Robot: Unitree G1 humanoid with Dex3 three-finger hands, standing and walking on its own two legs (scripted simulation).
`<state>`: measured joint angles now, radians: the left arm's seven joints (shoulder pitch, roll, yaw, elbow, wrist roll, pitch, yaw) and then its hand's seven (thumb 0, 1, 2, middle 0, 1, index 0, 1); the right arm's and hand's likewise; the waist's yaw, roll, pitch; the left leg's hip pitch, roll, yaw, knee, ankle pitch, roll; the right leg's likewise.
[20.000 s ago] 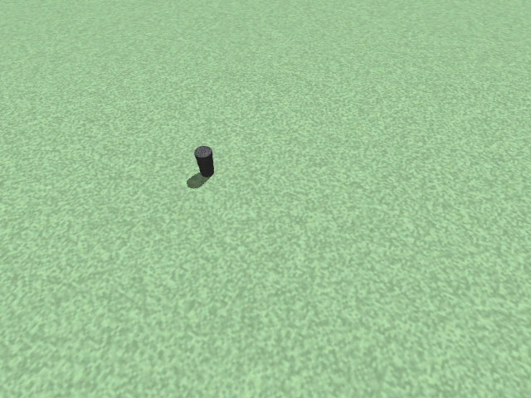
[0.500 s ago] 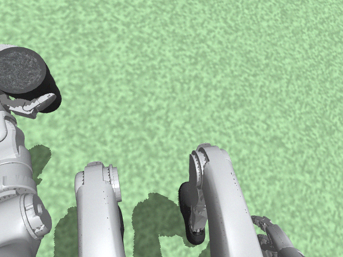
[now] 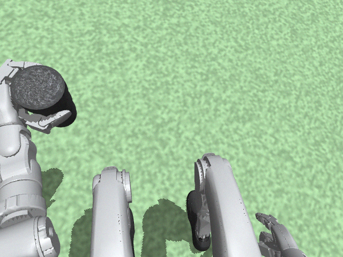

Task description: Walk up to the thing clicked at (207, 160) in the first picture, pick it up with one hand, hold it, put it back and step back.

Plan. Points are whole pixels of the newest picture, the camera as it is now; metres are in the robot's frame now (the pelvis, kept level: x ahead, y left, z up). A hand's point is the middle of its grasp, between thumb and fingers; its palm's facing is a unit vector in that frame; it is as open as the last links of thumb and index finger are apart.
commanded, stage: lift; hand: left
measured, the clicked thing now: (52, 102) +0.46 +0.24 -0.05
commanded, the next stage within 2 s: hold in 1.76 s
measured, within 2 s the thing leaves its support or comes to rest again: neither
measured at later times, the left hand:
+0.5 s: hand out of the picture +0.42 +0.23 +0.16, palm faces +0.21 -0.97 -0.09, open 11.6 cm
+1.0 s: hand out of the picture +0.40 +0.21 +0.27, palm faces +0.21 -0.98 -0.06, open 11.6 cm
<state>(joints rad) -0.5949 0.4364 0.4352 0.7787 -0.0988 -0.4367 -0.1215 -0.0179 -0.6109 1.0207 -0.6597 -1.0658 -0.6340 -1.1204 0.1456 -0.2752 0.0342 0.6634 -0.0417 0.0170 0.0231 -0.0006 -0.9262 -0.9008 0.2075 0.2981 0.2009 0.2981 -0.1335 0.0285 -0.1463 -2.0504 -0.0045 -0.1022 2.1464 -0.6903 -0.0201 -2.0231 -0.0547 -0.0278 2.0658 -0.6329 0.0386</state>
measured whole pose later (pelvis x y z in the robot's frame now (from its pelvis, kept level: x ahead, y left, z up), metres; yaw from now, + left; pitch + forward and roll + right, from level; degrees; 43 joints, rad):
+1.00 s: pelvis +0.06 +0.00 +0.25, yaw +2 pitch +18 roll -3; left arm -0.14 0.25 0.17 0.35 -0.14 -0.26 0.03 -0.02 -0.61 1.03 -0.66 -1.07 -0.63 -1.12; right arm 0.22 -0.21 0.04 0.66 0.01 -0.06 -0.07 0.00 -0.91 -0.89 0.21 0.30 0.20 0.30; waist -0.05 0.01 -0.11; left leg -1.02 0.04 -0.05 1.27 -0.56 -0.01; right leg -1.00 -0.03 -0.05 1.19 -0.50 0.03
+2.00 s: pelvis +0.08 +0.00 +0.31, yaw +2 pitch +8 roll -2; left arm -0.08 0.20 0.15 0.38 -0.13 -0.29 0.02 -0.02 -0.61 1.01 -0.67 -1.05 -0.64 -1.10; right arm 0.23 -0.20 0.02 0.68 0.00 -0.05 -0.07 0.01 -0.92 -0.89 0.21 0.30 0.20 0.30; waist -0.04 0.01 -0.03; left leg -0.63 0.05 -0.03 0.95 -0.47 -0.02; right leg -0.62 -0.03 -0.04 0.88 -0.41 0.03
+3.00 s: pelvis +0.08 +0.00 +0.32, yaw +3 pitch +6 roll -2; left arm -0.05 0.18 0.14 0.36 -0.13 -0.28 0.01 -0.02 -0.59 0.98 -0.68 -1.03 -0.66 -1.08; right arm 0.22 -0.20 0.02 0.69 0.00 -0.08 -0.06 0.01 -0.92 -0.90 0.21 0.30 0.20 0.30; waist -0.03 0.01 -0.02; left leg -0.54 0.04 -0.03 0.88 -0.44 -0.02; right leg -0.53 -0.03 -0.04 0.82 -0.38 0.03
